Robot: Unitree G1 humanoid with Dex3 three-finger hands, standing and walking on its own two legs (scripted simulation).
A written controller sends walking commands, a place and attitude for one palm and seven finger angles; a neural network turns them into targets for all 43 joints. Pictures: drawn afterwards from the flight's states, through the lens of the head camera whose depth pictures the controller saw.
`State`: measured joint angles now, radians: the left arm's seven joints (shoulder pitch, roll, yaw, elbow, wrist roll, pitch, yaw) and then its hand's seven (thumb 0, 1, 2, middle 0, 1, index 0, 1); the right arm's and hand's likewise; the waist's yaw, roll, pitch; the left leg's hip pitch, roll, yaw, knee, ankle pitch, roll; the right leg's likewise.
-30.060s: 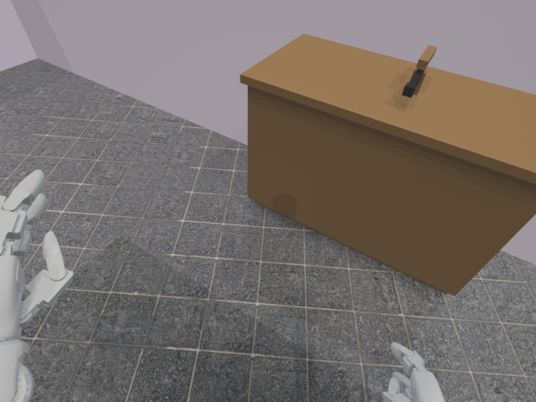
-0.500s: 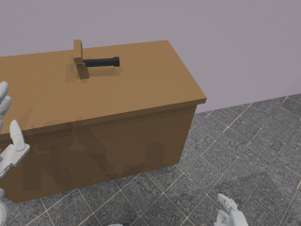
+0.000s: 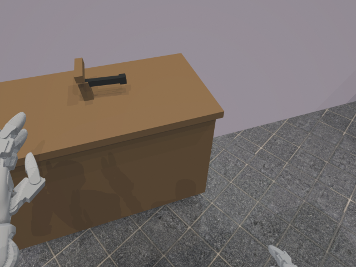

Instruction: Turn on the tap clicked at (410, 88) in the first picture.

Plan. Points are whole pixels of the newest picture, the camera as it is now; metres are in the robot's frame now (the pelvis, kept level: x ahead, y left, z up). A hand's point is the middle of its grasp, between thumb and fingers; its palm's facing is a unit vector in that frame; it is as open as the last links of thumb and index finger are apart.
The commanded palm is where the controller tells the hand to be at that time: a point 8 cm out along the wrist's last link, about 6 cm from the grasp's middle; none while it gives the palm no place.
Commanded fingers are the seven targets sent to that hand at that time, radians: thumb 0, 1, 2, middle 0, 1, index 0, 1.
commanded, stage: stop stepping back and stand still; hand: left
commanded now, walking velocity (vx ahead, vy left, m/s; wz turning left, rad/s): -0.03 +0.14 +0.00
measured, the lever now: (122, 78) +0.74 +0.24 +0.04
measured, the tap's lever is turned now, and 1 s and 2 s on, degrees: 83 83 83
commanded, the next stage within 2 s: stand and check the lever's angle in 0.98 s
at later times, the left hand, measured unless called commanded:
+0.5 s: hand (28, 175) +0.23 +0.27 +0.17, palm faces +0.40 -0.84 -0.36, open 7.5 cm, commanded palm +0.18 +0.30 +0.19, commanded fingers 0.00 0.90 0.90 -0.20 -0.30 -0.20 -0.30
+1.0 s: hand (20, 165) +0.25 +0.29 +0.17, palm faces +0.38 -0.86 -0.34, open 7.5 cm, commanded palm +0.20 +0.33 +0.19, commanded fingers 0.00 0.90 0.90 -0.20 -0.30 -0.20 -0.30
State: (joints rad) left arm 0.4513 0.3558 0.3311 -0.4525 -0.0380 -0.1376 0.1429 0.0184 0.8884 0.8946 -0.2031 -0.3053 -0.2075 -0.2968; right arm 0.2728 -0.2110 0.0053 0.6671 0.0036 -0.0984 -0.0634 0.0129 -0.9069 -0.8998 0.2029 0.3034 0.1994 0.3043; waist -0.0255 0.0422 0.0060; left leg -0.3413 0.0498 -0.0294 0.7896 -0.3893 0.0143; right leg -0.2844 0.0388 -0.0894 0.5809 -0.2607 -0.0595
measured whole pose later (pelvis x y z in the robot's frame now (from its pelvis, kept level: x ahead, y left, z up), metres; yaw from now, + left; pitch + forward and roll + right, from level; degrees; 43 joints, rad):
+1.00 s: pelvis +0.03 +0.05 +0.02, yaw -1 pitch -1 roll -1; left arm 0.45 0.35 0.31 -0.46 -0.06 -0.13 0.15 0.02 0.89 0.89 -0.20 -0.31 -0.21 -0.30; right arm 0.19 -0.19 0.03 0.62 0.00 -0.07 -0.07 0.01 -0.91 -0.90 0.20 0.30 0.20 0.30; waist 0.01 -0.01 0.02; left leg -0.18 -0.01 0.06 0.46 -0.26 0.04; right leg -0.18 -0.02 -0.04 0.41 -0.21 0.02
